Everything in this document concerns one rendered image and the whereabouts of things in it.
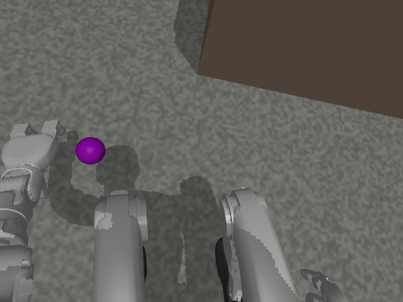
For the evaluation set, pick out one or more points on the right robot hand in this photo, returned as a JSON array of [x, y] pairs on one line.
[[330, 291]]

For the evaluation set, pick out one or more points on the left robot hand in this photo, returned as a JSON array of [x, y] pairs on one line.
[[27, 147]]

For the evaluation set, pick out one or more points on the left robot arm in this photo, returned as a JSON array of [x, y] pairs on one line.
[[20, 190]]

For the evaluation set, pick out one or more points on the right robot foot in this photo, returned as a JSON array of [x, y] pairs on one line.
[[223, 270]]

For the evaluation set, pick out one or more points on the ball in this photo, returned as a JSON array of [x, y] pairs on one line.
[[90, 150]]

